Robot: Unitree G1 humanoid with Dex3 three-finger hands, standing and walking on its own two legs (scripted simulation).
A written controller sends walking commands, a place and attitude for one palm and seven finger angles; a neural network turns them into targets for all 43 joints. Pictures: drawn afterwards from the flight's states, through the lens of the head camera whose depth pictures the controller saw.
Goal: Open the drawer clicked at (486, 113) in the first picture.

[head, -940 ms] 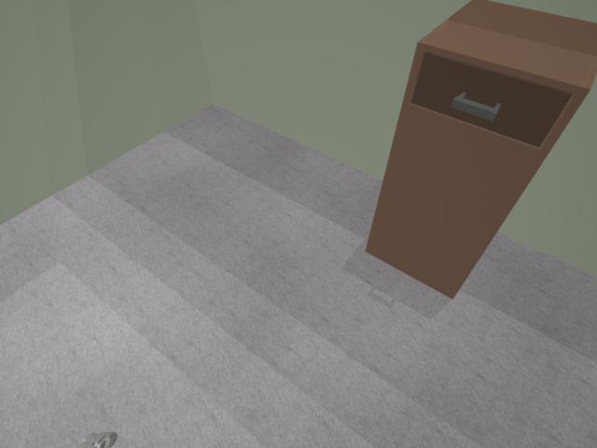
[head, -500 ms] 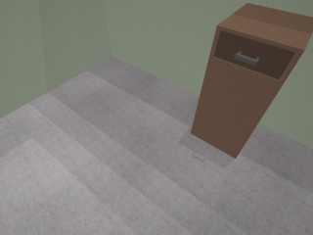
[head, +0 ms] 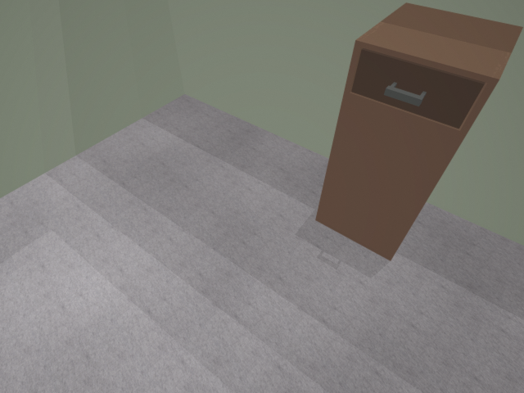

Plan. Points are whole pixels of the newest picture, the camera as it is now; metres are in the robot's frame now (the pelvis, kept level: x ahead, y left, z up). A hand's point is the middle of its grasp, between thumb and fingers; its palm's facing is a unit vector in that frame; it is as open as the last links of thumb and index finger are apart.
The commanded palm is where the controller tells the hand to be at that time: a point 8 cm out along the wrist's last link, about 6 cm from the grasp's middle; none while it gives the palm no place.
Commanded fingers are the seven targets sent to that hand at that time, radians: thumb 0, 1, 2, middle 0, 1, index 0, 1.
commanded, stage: look at it before walking up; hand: left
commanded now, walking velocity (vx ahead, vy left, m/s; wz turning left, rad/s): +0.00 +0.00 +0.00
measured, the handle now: (405, 92) +0.91 -0.37 +0.01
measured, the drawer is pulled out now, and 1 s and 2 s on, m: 0.00 0.00 0.00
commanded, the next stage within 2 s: turn to face it in 0.52 s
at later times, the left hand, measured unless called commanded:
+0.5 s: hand out of the picture +0.08 +0.25 -0.15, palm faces -0.02 -0.94 -0.34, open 7.4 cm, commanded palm none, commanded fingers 0.00 0.90 0.90 -0.20 -0.30 -0.20 -0.30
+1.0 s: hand out of the picture +0.07 +0.19 -0.18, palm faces -0.14 -0.95 -0.29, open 7.4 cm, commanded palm none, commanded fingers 0.00 0.90 0.90 -0.20 -0.30 -0.20 -0.30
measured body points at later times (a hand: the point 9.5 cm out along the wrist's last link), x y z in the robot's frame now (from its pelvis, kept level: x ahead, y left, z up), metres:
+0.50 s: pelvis +0.00 +0.00 +0.00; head +0.01 +0.00 +0.45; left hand +0.08 +0.30 -0.13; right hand +0.09 -0.30 -0.13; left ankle +0.00 +0.13 -0.74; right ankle +0.01 -0.12 -0.74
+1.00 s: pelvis -0.01 -0.02 -0.03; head +0.02 -0.04 +0.42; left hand +0.08 +0.24 -0.16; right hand +0.04 -0.28 -0.18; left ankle +0.00 +0.13 -0.74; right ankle +0.00 -0.11 -0.75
